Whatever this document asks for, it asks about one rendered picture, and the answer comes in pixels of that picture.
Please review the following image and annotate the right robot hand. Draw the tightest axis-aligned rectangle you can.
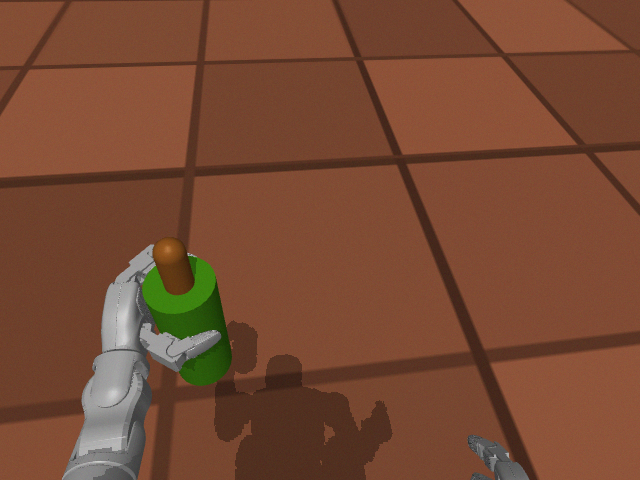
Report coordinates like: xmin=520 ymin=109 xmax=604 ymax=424
xmin=467 ymin=435 xmax=530 ymax=480

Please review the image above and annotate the left robot arm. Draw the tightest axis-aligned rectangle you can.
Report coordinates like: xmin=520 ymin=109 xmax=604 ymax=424
xmin=62 ymin=349 xmax=152 ymax=480

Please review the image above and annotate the bottle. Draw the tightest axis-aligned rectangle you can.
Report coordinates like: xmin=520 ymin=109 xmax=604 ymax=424
xmin=142 ymin=237 xmax=232 ymax=386

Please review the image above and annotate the left robot hand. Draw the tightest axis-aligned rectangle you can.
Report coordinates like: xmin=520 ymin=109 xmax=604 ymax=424
xmin=101 ymin=244 xmax=221 ymax=372

